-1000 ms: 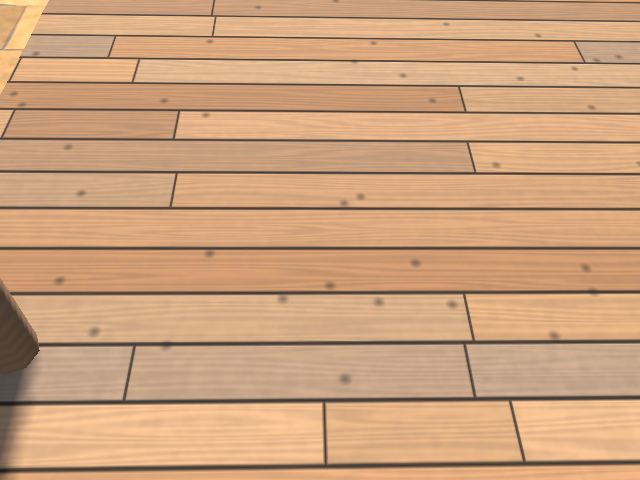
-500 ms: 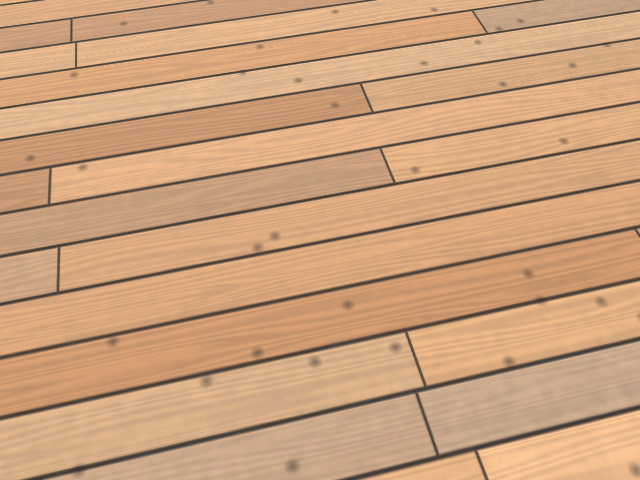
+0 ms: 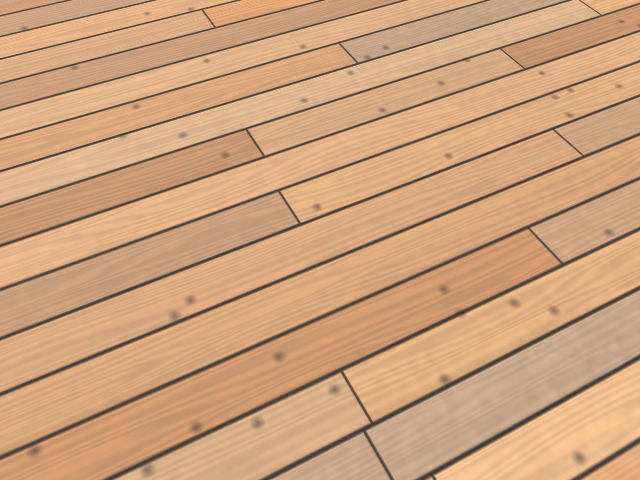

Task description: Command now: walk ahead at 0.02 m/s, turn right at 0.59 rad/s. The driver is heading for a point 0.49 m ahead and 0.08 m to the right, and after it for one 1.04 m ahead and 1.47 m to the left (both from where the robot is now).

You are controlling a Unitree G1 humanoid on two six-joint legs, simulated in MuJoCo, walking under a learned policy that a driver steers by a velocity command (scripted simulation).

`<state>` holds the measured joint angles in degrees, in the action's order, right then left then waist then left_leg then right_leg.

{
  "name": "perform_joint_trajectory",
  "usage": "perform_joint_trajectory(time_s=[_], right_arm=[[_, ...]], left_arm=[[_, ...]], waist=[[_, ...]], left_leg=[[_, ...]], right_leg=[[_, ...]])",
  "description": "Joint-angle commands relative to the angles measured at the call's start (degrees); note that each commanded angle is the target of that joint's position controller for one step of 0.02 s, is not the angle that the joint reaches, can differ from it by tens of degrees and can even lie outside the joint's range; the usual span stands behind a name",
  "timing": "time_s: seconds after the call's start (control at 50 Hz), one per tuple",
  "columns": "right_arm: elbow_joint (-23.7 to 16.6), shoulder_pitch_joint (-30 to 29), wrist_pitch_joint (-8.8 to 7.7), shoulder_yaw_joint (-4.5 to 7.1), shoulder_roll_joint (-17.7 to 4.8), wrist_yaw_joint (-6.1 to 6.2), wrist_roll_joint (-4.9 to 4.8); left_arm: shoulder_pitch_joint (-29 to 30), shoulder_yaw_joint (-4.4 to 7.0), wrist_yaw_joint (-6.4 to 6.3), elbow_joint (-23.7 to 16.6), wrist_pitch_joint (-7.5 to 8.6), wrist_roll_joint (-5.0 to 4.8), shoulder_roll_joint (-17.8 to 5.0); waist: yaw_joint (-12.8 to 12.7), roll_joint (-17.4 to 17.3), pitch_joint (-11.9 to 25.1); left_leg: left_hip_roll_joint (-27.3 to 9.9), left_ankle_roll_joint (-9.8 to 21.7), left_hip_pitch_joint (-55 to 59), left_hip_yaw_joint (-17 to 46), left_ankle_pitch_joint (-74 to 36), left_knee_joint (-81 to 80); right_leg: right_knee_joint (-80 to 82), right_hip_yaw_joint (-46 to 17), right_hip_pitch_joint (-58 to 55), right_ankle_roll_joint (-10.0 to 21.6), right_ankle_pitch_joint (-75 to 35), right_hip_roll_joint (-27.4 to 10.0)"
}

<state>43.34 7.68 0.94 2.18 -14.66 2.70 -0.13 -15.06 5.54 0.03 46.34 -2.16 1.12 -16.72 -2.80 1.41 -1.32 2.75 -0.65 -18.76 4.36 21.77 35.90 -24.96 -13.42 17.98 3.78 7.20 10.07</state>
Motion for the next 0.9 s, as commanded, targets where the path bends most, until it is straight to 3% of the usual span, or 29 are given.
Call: perform_joint_trajectory(time_s=[0.02,0.04,0.06,0.08,0.1,0.12,0.16,0.18,0.22,0.28,0.36,0.44,0.52,0.56,0.58,0.6,0.62,0.64,0.66,0.68,0.7,0.74,0.78,0.8,0.84,0.9], right_arm=[[-2.0,8.2,-1.49,1.6,-7.2,0.97,0.39],[-3.5,5.8,-1.29,2.28,-11.8,1.4,1.22],[-5.7,0.8,-0.82,2.66,-14.9,0.99,1.78],[-5.3,2.5,-0.74,2.27,-12.0,0.58,1.73],[-5.6,0.4,-0.85,1.28,-8.4,0.15,1.12],[-6.2,-1.3,-0.82,0.97,-7.4,-0.14,1.13],[-6.8,-0.4,-0.78,0.89,-7.4,0.12,1.38],[-6.6,1.3,-0.73,1.02,-7.6,0.01,1.47],[-5.6,5.8,-0.84,1.48,-8.2,-0.35,1.71],[-4.1,9.5,-1.42,2.32,-9.6,-0.63,1.67],[-2.6,11.7,-3.04,3.14,-10.5,-1.24,1.87],[-1.2,12.8,-4.1,3.56,-10.6,-2.18,2.0],[0.4,13.1,-3.98,3.79,-11.4,-3.15,1.83],[0.9,11.6,-3.42,3.3,-10.5,-3.49,0.75],[0.6,11.6,-3.48,2.11,-7.5,-3.66,1.05],[-3.7,9.0,-3.6,0.23,-1.8,-4.33,1.29],[-4.2,8.0,-3.09,1.75,-7.1,-4.01,2.36],[-3.7,7.4,-2.99,2.39,-9.4,-4.35,2.06],[-2.7,8.1,-3.44,2.23,-8.8,-5.08,1.17],[-1.5,9.4,-3.6,2.2,-8.4,-5.39,1.13],[-0.4,10.8,-3.21,2.13,-8.1,-5.52,1.8],[0.7,11.9,-2.46,2.0,-7.3,-5.77,2.42],[0.0,9.1,-2.16,1.83,-6.3,-5.86,2.43],[-0.6,6.9,-2.08,1.72,-5.9,-5.86,2.43],[-1.8,3.3,-2.11,1.36,-5.0,-5.63,2.39],[-2.9,-1.0,-2.49,0.05,-2.4,-5.37,2.01]], left_arm=[[2.5,1.35,-0.14,-4.4,0.16,-1.08,-6.5],[-2.2,0.29,-0.34,-4.6,0.27,-1.18,-1.7],[-1.8,1.26,-0.82,-4.7,0.34,-0.13,-5.6],[-0.6,1.92,-0.61,-4.8,0.27,1.17,-8.5],[-1.2,2.15,-0.15,-3.8,0.03,1.04,-8.6],[-2.4,2.06,0.3,-2.9,-0.52,0.8,-7.9],[-3.1,1.75,1.45,-2.5,-1.28,0.28,-7.4],[-1.8,1.54,1.74,-3.0,-1.47,-0.01,-7.2],[1.5,0.98,2.36,-4.3,-1.7,-0.05,-6.6],[6.3,0.63,3.68,-6.0,-1.84,0.57,-6.7],[9.3,-0.03,4.52,-7.1,-1.05,0.79,-5.2],[12.9,-1.14,5.15,-9.0,-0.06,0.65,-3.4],[11.8,-2.0,4.64,-9.0,1.36,0.93,-2.9],[2.4,-2.08,3.65,-5.5,2.52,1.66,-2.6],[-5.6,-1.06,2.88,-2.3,3.28,2.09,-5.2],[-12.4,0.19,1.79,-2.4,3.78,2.58,-12.0],[-10.9,0.89,1.13,-2.6,3.76,0.72,-15.5],[-7.4,-0.02,0.88,-3.0,3.66,0.25,-12.2],[-4.2,-1.12,0.92,-3.2,3.99,0.28,-8.9],[-1.9,-1.79,0.82,-3.4,4.38,0.23,-6.9],[-0.9,-2.25,0.6,-3.4,4.89,0.01,-5.7],[-1.8,-2.5,0.63,-2.5,5.92,-0.46,-5.4],[-4.2,-2.36,0.68,-0.9,6.46,-0.98,-5.7],[-5.4,-2.36,0.66,-0.1,6.58,-1.03,-5.6],[-6.8,-2.77,0.44,1.2,6.62,-0.86,-4.7],[-7.7,-3.28,0.1,3.0,6.54,-0.67,-4.1]], waist=[[4.8,2.1,4.4],[1.2,-10.4,5.2],[1.0,-13.2,1.2],[1.0,-9.4,1.4],[-0.4,-6.7,0.5],[-1.1,-6.8,0.1],[-0.3,-9.7,1.9],[0.7,-9.4,2.2],[3.4,-9.7,3.0],[6.0,-10.7,-0.1],[6.6,-8.5,-1.6],[7.1,-8.8,-2.6],[5.4,-9.8,-2.7],[0.2,-6.1,-0.2],[-3.2,0.4,4.9],[-6.1,16.0,9.2],[-4.8,11.9,4.8],[-2.8,6.0,0.4],[-0.4,4.6,-1.5],[1.4,4.2,-1.9],[2.6,5.1,-1.7],[3.5,4.3,-0.6],[3.4,3.0,-1.6],[3.0,2.7,-2.4],[2.7,2.1,-4.2],[2.0,3.0,-4.2]], left_leg=[[-3.6,2.0,12.4,2.9,-6.6,-19.7],[-18.4,5.6,17.2,16.5,-5.2,-24.4],[-25.9,11.7,10.5,25.3,-14.7,-24.8],[-26.0,14.6,7.9,21.9,-23.4,-22.4],[-21.8,13.3,7.0,15.3,-27.1,-20.9],[-17.7,11.4,7.4,9.0,-30.1,-19.7],[-14.9,10.7,11.1,3.4,-37.8,-17.7],[-14.7,10.9,12.6,2.0,-40.1,-17.0],[-15.3,10.9,17.5,2.8,-24.2,-19.5],[-17.2,11.0,20.5,6.0,-1.8,-25.1],[-19.8,11.4,21.8,4.4,0.8,-27.6],[-20.4,10.9,17.8,-0.1,1.1,-28.0],[-19.7,10.5,11.1,-4.1,-6.2,-25.0],[-17.7,8.9,3.6,-8.9,-12.7,-16.1],[-13.8,7.0,-1.7,-13.6,-14.1,-4.0],[-6.9,3.2,-17.2,-17.7,5.4,15.9],[-3.6,3.2,-25.9,-9.7,10.6,25.4],[-7.3,4.0,-26.7,-5.3,6.2,28.1],[-8.5,4.2,-24.2,-4.5,1.0,26.5],[-9.4,3.9,-21.7,-4.6,-2.6,24.3],[-9.6,3.1,-19.6,-5.1,-5.1,23.6],[-8.8,2.0,-18.1,-6.0,-8.1,24.7],[-8.9,0.9,-20.5,-6.3,-10.5,24.1],[-9.0,0.5,-22.2,-6.4,-11.7,23.1],[-8.4,-0.3,-23.1,-7.2,-13.5,19.2],[-5.9,0.3,-16.6,-9.5,-17.7,8.3]], right_leg=[[-0.3,-15.0,0.5,1.7,0.5,-10.4],[-12.8,-4.3,7.0,-2.0,18.7,-3.2],[-23.4,5.6,15.0,-3.2,26.9,2.1],[-32.6,5.8,12.3,-3.9,25.5,-2.9],[-36.3,5.8,11.6,-4.1,22.4,-3.8],[-39.7,6.5,11.6,-4.7,19.5,-3.8],[-44.7,8.3,13.2,-6.2,17.2,-4.0],[-45.0,9.1,14.0,-6.8,16.8,-4.4],[-41.7,9.7,17.2,-7.1,14.5,-6.0],[-35.3,9.7,20.6,-7.2,12.6,-7.9],[-27.8,11.0,20.2,-6.2,11.7,-10.2],[-19.3,13.8,14.5,-3.7,12.2,-11.6],[-9.1,17.7,2.3,-0.1,13.9,-9.6],[-0.4,18.9,-13.4,1.6,7.4,-6.9],[2.5,13.8,-25.2,2.3,10.2,-9.3],[11.6,-13.3,-35.3,6.6,27.7,-27.7],[15.7,-25.7,-30.0,11.2,25.2,-33.0],[13.4,-17.4,-26.9,11.0,19.6,-30.6],[13.5,-10.8,-22.5,9.2,12.7,-26.9],[14.7,-5.7,-20.4,7.4,7.5,-23.6],[15.5,-2.4,-19.2,6.4,2.5,-21.5],[15.7,1.3,-18.2,6.6,-8.6,-20.1],[16.5,3.3,-18.0,7.3,-13.8,-20.0],[17.0,3.9,-18.2,7.7,-14.6,-20.1],[15.8,6.5,-17.8,7.7,-27.8,-19.7],[12.9,11.0,-15.6,5.6,-39.3,-17.7]])
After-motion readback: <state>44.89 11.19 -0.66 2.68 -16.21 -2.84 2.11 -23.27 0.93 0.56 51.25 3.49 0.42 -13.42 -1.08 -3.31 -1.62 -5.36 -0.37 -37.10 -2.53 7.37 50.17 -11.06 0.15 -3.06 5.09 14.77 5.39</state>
